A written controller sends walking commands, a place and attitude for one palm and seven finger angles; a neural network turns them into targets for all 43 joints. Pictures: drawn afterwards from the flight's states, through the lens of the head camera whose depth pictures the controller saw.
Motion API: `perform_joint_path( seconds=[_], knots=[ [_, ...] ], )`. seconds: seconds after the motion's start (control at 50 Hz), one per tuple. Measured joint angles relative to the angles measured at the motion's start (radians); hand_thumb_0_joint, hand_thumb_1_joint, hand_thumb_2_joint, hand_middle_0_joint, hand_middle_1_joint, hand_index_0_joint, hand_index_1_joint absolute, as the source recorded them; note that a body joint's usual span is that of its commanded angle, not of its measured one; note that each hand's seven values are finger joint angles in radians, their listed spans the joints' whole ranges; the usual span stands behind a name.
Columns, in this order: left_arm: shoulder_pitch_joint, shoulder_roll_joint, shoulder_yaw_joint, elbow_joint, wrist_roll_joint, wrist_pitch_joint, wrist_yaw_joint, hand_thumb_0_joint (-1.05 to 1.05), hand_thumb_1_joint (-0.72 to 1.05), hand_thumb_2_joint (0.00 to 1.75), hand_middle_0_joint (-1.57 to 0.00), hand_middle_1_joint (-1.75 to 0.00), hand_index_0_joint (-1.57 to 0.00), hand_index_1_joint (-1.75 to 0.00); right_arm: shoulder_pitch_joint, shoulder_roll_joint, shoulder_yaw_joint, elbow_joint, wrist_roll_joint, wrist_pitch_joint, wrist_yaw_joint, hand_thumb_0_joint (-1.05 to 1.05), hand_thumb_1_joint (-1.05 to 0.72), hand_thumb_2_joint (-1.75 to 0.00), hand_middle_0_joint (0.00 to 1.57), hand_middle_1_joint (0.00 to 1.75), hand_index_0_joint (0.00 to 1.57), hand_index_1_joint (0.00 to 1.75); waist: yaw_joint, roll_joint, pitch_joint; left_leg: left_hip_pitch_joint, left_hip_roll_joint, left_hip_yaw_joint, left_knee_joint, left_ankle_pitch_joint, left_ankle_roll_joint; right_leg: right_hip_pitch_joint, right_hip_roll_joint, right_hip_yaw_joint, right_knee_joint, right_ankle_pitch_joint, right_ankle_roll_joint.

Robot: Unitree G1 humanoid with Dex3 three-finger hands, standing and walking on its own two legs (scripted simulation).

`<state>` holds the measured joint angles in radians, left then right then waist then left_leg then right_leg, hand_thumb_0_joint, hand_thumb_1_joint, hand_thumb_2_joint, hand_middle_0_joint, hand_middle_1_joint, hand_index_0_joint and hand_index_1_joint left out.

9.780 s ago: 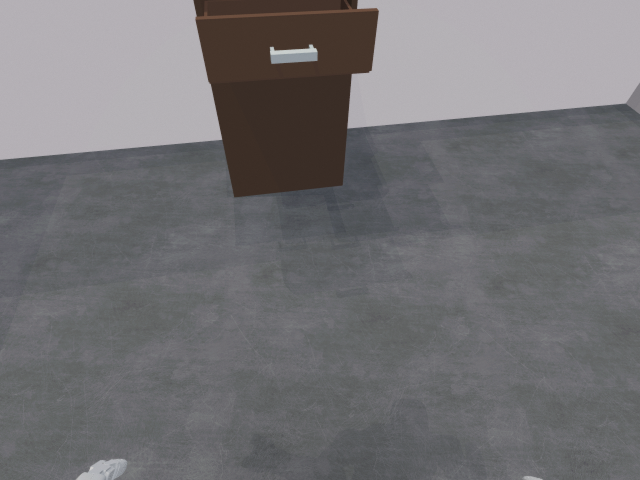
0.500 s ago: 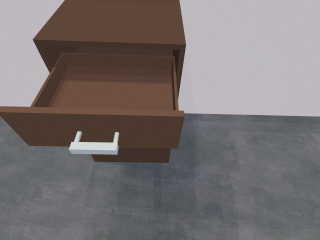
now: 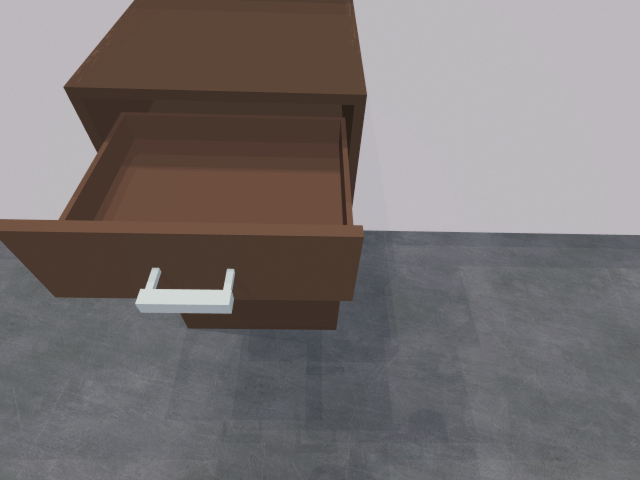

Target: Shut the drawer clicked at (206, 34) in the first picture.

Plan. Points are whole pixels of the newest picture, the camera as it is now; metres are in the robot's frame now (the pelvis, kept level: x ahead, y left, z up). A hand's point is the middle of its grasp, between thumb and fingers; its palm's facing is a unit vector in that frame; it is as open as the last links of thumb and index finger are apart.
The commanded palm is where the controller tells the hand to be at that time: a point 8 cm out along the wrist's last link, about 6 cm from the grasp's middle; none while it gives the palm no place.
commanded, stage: shuffle to correct the standing spot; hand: left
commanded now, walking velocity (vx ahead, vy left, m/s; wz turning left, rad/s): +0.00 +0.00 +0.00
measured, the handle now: (189, 288) +0.35 +0.20 +0.02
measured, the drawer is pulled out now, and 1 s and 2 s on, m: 0.30 0.30 0.30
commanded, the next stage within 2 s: come to a stop and stand still in 0.28 s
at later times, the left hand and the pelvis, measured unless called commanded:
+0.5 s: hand out of the picture +0.02 +0.15 -0.19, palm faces +0.07 -0.98 -0.17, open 7.4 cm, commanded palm none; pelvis +0.06 -0.01 -0.01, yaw +1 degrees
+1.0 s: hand out of the picture +0.12 +0.17 -0.18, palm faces +0.04 -0.98 -0.22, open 7.4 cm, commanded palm none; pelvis +0.06 -0.01 +0.00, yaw +2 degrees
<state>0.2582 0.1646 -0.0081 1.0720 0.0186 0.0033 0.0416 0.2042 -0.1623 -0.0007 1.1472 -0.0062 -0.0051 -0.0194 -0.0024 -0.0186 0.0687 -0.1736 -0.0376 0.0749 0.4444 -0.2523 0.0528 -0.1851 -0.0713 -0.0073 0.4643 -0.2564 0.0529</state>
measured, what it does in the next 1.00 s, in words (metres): steps on the spot: right foot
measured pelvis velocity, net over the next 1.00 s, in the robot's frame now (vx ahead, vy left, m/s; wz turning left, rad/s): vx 0.06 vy -0.01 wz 0.03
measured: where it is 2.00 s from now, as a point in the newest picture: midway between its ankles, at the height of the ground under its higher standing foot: outside the picture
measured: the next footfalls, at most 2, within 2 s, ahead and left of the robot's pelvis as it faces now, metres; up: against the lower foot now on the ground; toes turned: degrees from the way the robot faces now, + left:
right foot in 0.70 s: +0.11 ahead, -0.14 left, +0.00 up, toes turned -1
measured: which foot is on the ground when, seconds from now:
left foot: down 0.00-1.00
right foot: down 0.00-0.54, up 0.56-0.68, down 0.70-1.00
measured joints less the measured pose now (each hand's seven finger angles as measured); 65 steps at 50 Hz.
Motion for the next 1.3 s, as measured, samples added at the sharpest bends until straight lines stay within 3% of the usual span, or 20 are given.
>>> perform_joint_path(
  seconds=[0.28,0.46,0.56,0.62,0.66,0.7,0.82,0.86,0.92,0.98,1.1,1.3],
  knots=[
    [0.052,-0.004,0.009,0.013,0.009,0.0,-0.018,0.0,0.91,0.9,-0.2,-0.3,-0.2,-0.3,0.065,0.013,-0.004,0.016,-0.007,0.007,0.004,0.0,-0.91,-0.9,0.2,0.3,0.2,0.3,-0.003,0.006,-0.032,0.006,0.01,-0.005,0.022,-0.041,-0.013,-0.002,0.01,-0.005,0.038,-0.051,-0.023],
    [0.089,-0.018,0.03,0.019,0.001,-0.02,-0.016,0.0,0.9,0.9,-0.2,-0.3,-0.2,-0.3,0.094,0.009,0.0,0.018,-0.006,-0.007,-0.006,0.0,-0.9,-0.9,0.2,0.3,0.2,0.3,0.002,0.017,-0.023,-0.017,0.044,-0.017,0.156,-0.135,-0.029,0.024,0.033,-0.037,0.09,-0.134,-0.03],
    [0.067,-0.024,0.024,0.032,-0.008,0.005,0.003,0.0,0.91,0.9,-0.2,-0.3,-0.2,-0.3,0.056,0.012,-0.002,0.001,-0.001,-0.022,-0.026,0.0,-0.9,-0.9,0.2,0.3,0.2,0.3,0.005,-0.006,0.001,0.044,0.029,-0.006,0.098,-0.146,-0.017,0.004,0.015,-0.04,0.18,-0.131,-0.031],
    [0.023,-0.022,0.026,0.006,-0.009,0.024,0.009,0.0,0.91,0.9,-0.21,-0.3,-0.2,-0.3,0.046,0.016,-0.006,-0.03,-0.005,-0.02,-0.035,0.0,-0.9,-0.9,0.2,0.3,0.2,0.3,-0.003,0.003,0.019,0.071,0.024,-0.012,0.044,-0.12,-0.012,-0.058,0.023,-0.039,0.265,-0.202,-0.043],
    [-0.012,-0.012,0.033,-0.02,-0.007,0.024,0.012,0.01,0.91,0.9,-0.21,-0.3,-0.2,-0.3,0.041,0.02,-0.008,-0.043,-0.007,-0.011,-0.036,0.0,-0.9,-0.9,0.2,0.3,0.2,0.3,-0.005,0.01,0.033,0.079,0.019,-0.022,0.023,-0.11,-0.017,-0.085,0.026,-0.043,0.241,-0.171,-0.049],
    [-0.034,0.006,0.039,-0.051,-0.006,0.011,0.009,0.01,0.92,0.9,-0.21,-0.3,-0.2,-0.3,0.037,0.024,-0.01,-0.047,-0.006,0.0,-0.032,0.0,-0.9,-0.9,0.2,0.3,0.2,0.3,0.0,0.01,0.041,0.075,0.013,-0.027,0.035,-0.116,-0.026,-0.084,0.023,-0.042,0.15,-0.033,-0.054],
    [-0.081,0.018,0.038,-0.083,0.004,-0.012,0.009,0.0,0.91,0.9,-0.2,-0.3,-0.2,-0.3,-0.011,-0.001,-0.037,-0.059,0.003,0.039,-0.026,0.0,-0.91,-0.9,0.2,0.3,0.2,0.3,-0.007,0.043,0.042,-0.042,0.029,-0.045,0.249,-0.249,-0.061,-0.076,0.028,-0.065,0.122,-0.065,-0.066],
    [-0.091,0.02,0.035,-0.088,0.005,-0.005,0.008,0.0,0.91,0.9,-0.2,-0.3,-0.2,-0.3,-0.032,-0.009,-0.04,-0.069,0.006,0.037,-0.024,0.01,-0.91,-0.9,0.2,0.3,0.2,0.3,-0.006,0.033,0.049,-0.053,0.032,-0.042,0.217,-0.224,-0.066,-0.078,0.023,-0.059,0.117,-0.053,-0.064],
    [-0.096,0.021,0.033,-0.086,-0.001,0.01,0.002,0.0,0.91,0.9,-0.2,-0.3,-0.2,-0.3,-0.047,-0.017,-0.037,-0.081,-0.001,0.019,-0.019,0.0,-0.91,-0.9,0.2,0.3,0.2,0.3,-0.007,0.015,0.051,-0.025,0.041,-0.021,0.096,-0.043,-0.056,-0.086,0.019,-0.045,0.14,-0.058,-0.048],
    [-0.094,0.018,0.028,-0.071,0.001,0.025,-0.004,0.0,0.91,0.9,-0.2,-0.3,-0.2,-0.3,-0.045,-0.016,-0.027,-0.076,-0.005,0.014,-0.008,0.0,-0.91,-0.9,0.2,0.3,0.2,0.3,0.0,-0.002,0.031,-0.007,0.038,-0.006,0.074,-0.06,-0.041,-0.07,0.019,-0.031,0.105,-0.039,-0.033],
    [-0.072,0.016,0.019,-0.05,0.0,0.008,-0.008,0.0,0.92,0.9,-0.21,-0.3,-0.2,-0.3,-0.043,-0.002,-0.009,-0.058,-0.005,0.009,-0.003,0.0,-0.91,-0.9,0.2,0.3,0.2,0.3,0.009,-0.01,0.001,0.011,0.043,-0.002,0.008,-0.03,-0.04,-0.042,0.028,-0.03,0.015,0.013,-0.036],
    [-0.009,0.012,0.002,0.008,0.001,-0.008,0.002,0.0,0.91,0.9,-0.21,-0.3,-0.2,-0.3,-0.006,-0.013,-0.002,-0.052,-0.001,0.002,-0.002,0.0,-0.92,-0.9,0.2,0.3,0.2,0.3,0.002,0.012,-0.019,0.005,0.049,0.001,0.013,-0.029,-0.035,-0.033,0.034,-0.028,-0.016,0.034,-0.03]
  ],
)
